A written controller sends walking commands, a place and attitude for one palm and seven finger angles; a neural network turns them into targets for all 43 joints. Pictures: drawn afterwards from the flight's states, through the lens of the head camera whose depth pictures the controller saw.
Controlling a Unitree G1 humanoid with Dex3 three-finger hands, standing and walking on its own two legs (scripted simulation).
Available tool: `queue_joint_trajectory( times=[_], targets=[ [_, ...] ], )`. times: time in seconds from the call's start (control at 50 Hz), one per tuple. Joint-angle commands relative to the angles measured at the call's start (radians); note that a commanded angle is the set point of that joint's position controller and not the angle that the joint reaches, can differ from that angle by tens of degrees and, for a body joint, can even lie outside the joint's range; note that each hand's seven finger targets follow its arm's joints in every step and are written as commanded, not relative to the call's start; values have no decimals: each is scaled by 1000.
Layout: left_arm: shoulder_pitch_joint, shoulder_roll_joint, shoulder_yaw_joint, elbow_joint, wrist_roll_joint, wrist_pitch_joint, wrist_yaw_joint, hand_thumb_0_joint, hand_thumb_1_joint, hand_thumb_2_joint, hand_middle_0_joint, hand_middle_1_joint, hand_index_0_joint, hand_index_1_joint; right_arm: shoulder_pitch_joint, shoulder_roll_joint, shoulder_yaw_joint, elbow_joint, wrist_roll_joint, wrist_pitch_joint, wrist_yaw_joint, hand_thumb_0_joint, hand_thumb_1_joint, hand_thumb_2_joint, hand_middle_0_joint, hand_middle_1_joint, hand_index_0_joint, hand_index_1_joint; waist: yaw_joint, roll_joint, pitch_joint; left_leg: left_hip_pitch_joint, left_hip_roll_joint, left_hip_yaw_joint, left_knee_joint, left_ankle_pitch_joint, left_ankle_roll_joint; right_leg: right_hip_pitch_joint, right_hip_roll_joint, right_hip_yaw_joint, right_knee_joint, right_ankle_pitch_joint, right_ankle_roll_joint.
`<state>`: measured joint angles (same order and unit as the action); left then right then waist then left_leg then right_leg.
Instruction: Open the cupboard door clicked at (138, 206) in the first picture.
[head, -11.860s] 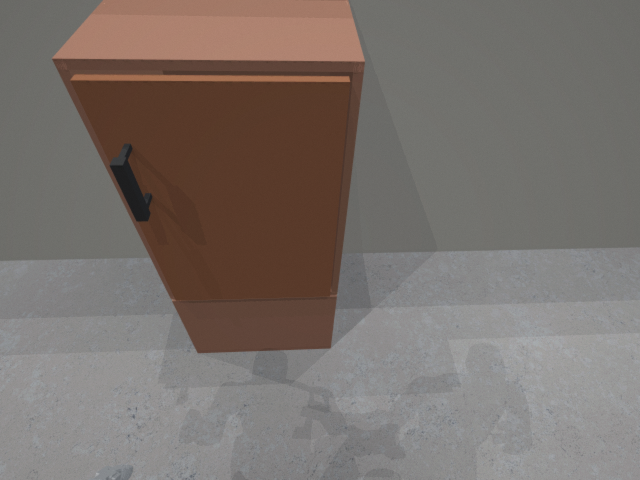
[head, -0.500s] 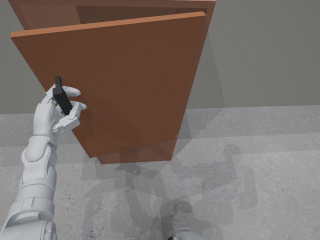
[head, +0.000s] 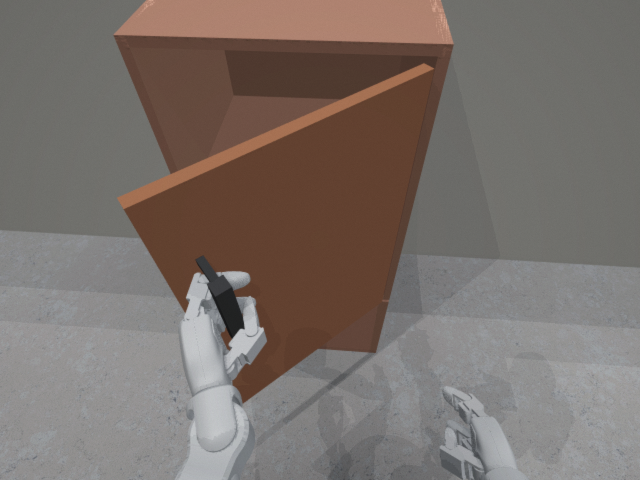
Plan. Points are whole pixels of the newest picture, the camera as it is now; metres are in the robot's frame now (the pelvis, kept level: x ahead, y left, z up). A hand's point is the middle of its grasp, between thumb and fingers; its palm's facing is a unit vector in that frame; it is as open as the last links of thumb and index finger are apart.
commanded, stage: pull the door open along its arc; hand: left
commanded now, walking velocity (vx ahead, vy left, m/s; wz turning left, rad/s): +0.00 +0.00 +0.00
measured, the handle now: (222, 301) +0.31 +0.15 +0.06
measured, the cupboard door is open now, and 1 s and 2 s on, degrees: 42 48 48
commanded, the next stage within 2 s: open thumb and fingers to let go in 0.02 s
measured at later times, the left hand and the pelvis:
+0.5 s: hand (279, 350) +0.25 +0.07 +0.06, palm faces +0.41 -0.91 -0.03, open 9.6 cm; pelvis -0.01 -0.05 +0.00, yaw +2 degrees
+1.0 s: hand (278, 356) +0.25 +0.07 +0.06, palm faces +0.37 -0.93 -0.01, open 15.2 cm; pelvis -0.03 -0.04 +0.00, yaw +1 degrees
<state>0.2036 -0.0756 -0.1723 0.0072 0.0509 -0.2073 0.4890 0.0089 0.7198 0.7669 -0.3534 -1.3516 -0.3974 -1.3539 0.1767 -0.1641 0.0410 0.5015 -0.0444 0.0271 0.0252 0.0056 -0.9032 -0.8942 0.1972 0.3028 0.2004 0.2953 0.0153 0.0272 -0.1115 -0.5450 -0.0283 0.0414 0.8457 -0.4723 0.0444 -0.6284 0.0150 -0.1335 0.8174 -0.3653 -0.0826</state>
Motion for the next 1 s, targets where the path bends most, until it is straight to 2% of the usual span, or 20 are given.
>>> queue_joint_trajectory(
  times=[0.0,0.04,0.08,0.1,0.12,0.14,0.24,0.32,0.42,0.46,0.5,0.54,0.6,0.64,0.72,0.78,0.84,0.86,0.9,0.98],
  targets=[
    [85,-60,-89,-359,30,-56,5,0,900,900,-400,-1350,-400,-1350,-65,-99,-43,-163,-4,-45,-10,0,-900,-900,200,300,200,300,0,-69,-214,0,19,-73,-114,301,-31,313,-33,118,-103,321,40],
    [44,-70,-121,-348,53,-47,17,0,900,900,-400,-1350,-400,-1350,-76,-100,-37,-161,-9,-51,-12,0,-900,-900,200,300,200,300,-20,-79,-162,-31,15,-82,-97,260,-28,273,-39,131,-108,287,43],
    [-13,-68,-118,-322,81,-46,42,0,900,900,-400,-1350,-400,-1350,-81,-96,-36,-152,-18,-60,-18,0,-900,-900,200,300,200,300,-26,-80,-141,-56,10,-86,-74,215,-26,230,-46,151,-114,220,47],
    [-104,-53,-96,-300,77,-49,58,0,900,900,-400,-1350,-400,-1350,-87,-97,-33,-138,-20,-65,-23,0,-900,-900,200,300,200,300,-37,-77,-126,-74,6,-89,-60,186,-27,201,-53,166,-124,173,49],
    [-100,-40,-69,-287,67,-51,64,0,830,870,-395,-1342,-395,-1342,-88,-92,-35,-129,-18,-67,-30,0,-900,-900,200,300,200,300,-31,-111,-128,-89,4,-89,-55,166,-29,219,-57,188,-144,138,52],
    [-95,-21,-42,-275,59,-57,67,0,760,840,-390,-1335,-390,-1335,-94,-91,-37,-124,-18,-70,-35,0,-900,-900,200,300,200,300,-25,-115,-152,-100,0,-87,-44,154,-31,238,-69,219,-154,130,60],
    [-42,19,2,-274,40,-73,43,0,410,690,-365,-1298,-365,-1298,-73,-86,-44,-117,-12,-75,-49,0,-900,-900,200,300,200,300,-8,-109,-240,-129,-5,-81,-38,168,-38,365,-109,302,-170,255,81],
    [-29,35,22,-250,17,-76,3,0,130,570,-345,-1268,-345,-1268,-73,-92,-45,-109,-6,-75,-55,0,-900,-900,200,300,200,300,-20,-128,-204,-149,-3,-87,-40,152,-37,390,-128,338,-200,280,95],
    [-98,27,12,-246,-12,-95,-35,0,-220,420,-320,-1230,-320,-1230,-85,-100,-44,-106,-4,-90,-59,0,-900,-900,200,300,200,300,-36,-130,-163,-149,-2,-91,-43,105,-33,352,-136,345,-236,149,100],
    [-88,34,28,-243,-18,-106,-36,0,-360,360,-310,-1215,-310,-1215,-88,-101,-48,-104,-5,-98,-57,0,-900,-900,200,300,200,300,-27,-113,-173,-150,-3,-91,-39,100,-34,353,-141,355,-239,125,102],
    [-79,33,33,-231,-19,-109,-33,0,-500,300,-300,-1200,-300,-1200,-85,-101,-49,-105,-5,-103,-55,0,-900,-900,200,300,200,300,-21,-125,-186,-154,-4,-90,-42,97,-34,355,-138,345,-234,104,100],
    [-107,47,44,-219,-20,-111,-30,0,-500,300,-300,-1200,-300,-1200,-89,-103,-50,-102,-4,-107,-54,0,-900,-900,200,300,200,300,-25,-116,-183,-163,-5,-90,-36,89,-34,348,-146,361,-240,91,109],
    [-85,66,74,-215,-19,-114,-26,0,-500,300,-275,-1050,-275,-1050,-84,-103,-55,-100,-3,-107,-54,0,-900,-900,200,300,200,300,-14,-122,-196,-166,-5,-89,-39,96,-35,372,-148,368,-240,106,109],
    [-120,47,45,-213,-20,-111,-30,0,-500,300,-258,-950,-258,-950,-90,-104,-51,-102,-1,-108,-52,0,-900,-900,200,300,200,300,-21,-97,-171,-162,-5,-86,-42,85,-34,341,-145,358,-246,57,106],
    [-176,57,55,-200,-27,-119,-31,0,-500,300,-225,-750,-225,-750,-97,-107,-53,-95,0,-118,-58,0,-900,-900,200,300,200,300,-29,-141,-164,-159,-4,-91,-34,76,-31,324,-142,363,-264,-8,100],
    [-175,37,35,-198,-26,-122,-31,0,-500,300,-200,-600,-200,-600,-94,-106,-53,-94,-2,-124,-56,0,-900,-900,200,300,200,300,-22,-102,-184,-146,-5,-86,-38,81,-31,314,-139,348,-249,-5,97],
    [-153,34,39,-169,-24,-109,-23,0,-500,300,-175,-450,-175,-450,-93,-105,-50,-98,-1,-122,-54,0,-900,-900,200,300,200,300,-16,-123,-172,-148,-5,-85,-46,77,-30,308,-133,334,-249,-23,96],
    [-174,44,41,-165,-22,-106,-22,0,-500,300,-167,-400,-167,-400,-95,-107,-48,-99,-1,-121,-55,0,-900,-900,200,300,200,300,-21,-132,-158,-154,-6,-85,-46,68,-30,304,-134,339,-256,-42,98],
    [-191,58,58,-170,-17,-102,-14,0,-500,300,-150,-300,-150,-300,-100,-104,-49,-98,0,-116,-57,0,-900,-900,200,300,200,300,-12,-125,-163,-152,-7,-85,-48,66,-30,308,-135,344,-264,-72,92],
    [-234,13,18,-151,-14,-92,1,0,-500,300,-150,-300,-150,-300,-111,-101,-44,-103,1,-115,-55,0,-900,-900,200,300,200,300,-20,-100,-129,-126,-8,-82,-53,57,-28,249,-117,306,-265,-148,78]
  ],
)
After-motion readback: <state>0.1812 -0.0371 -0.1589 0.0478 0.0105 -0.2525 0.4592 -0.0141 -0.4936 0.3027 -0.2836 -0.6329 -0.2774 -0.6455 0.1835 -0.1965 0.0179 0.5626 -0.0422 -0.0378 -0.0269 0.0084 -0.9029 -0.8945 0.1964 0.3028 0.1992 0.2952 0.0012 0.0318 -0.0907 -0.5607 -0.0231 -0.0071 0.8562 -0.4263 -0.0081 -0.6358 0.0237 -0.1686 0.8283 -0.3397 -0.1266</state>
